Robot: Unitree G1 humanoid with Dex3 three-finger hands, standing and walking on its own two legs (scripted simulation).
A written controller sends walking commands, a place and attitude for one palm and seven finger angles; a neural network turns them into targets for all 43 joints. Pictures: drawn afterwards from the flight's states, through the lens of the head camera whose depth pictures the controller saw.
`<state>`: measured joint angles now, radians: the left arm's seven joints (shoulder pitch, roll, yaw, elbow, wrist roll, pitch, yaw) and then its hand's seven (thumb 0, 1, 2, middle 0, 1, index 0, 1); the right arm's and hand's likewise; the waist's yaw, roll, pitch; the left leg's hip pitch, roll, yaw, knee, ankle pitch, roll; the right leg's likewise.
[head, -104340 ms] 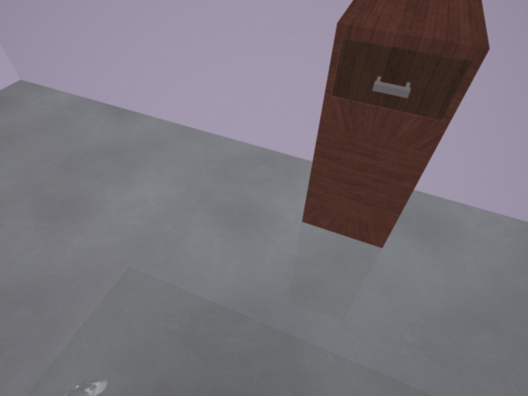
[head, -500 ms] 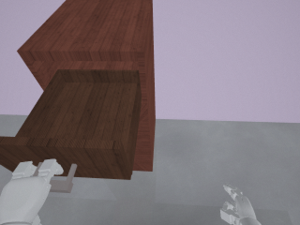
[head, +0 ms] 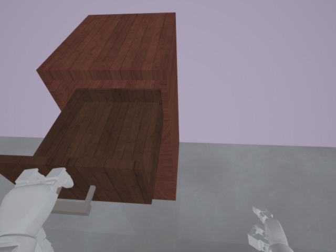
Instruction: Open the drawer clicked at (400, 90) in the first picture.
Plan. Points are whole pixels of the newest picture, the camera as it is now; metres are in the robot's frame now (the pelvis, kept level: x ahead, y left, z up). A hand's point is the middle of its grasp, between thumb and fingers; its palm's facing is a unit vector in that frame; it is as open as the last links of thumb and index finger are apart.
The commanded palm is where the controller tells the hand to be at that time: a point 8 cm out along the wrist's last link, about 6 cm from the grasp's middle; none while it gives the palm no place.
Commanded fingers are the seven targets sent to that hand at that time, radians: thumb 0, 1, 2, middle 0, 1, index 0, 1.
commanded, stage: lift the hand off the handle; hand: left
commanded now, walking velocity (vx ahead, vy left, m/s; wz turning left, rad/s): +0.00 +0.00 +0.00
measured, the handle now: (71, 198) +0.20 +0.27 +0.03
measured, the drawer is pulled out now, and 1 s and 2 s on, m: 0.30 0.29 0.29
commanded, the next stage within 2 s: draw the hand back to the body in 0.80 s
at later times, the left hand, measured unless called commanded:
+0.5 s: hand (29, 179) +0.18 +0.28 +0.16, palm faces +0.17 -0.02 -0.99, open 13.5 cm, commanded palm +0.14 +0.28 +0.21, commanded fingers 0.00 -0.50 0.30 -0.30 -1.20 -0.30 -1.20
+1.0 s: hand (20, 178) +0.18 +0.28 +0.18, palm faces +0.10 -0.04 -0.99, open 13.9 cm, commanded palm +0.14 +0.28 +0.23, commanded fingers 0.00 -0.50 0.30 -0.30 -1.20 -0.30 -1.20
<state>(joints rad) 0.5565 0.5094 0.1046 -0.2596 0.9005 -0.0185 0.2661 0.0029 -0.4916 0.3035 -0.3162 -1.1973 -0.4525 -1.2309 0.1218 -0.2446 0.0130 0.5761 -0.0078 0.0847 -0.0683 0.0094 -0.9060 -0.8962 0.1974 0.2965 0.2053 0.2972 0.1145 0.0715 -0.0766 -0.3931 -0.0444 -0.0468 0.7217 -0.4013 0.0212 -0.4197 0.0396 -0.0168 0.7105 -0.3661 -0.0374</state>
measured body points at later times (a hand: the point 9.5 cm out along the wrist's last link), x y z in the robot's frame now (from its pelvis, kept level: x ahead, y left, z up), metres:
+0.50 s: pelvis +0.00 +0.01 +0.02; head -0.01 -0.02 +0.47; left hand +0.17 +0.28 +0.21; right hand +0.23 -0.18 -0.07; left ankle -0.02 +0.11 -0.72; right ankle +0.00 -0.10 -0.72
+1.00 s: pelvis -0.01 +0.00 +0.03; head -0.02 -0.03 +0.47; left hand +0.17 +0.28 +0.23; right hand +0.22 -0.19 -0.06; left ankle -0.02 +0.11 -0.72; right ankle +0.00 -0.10 -0.72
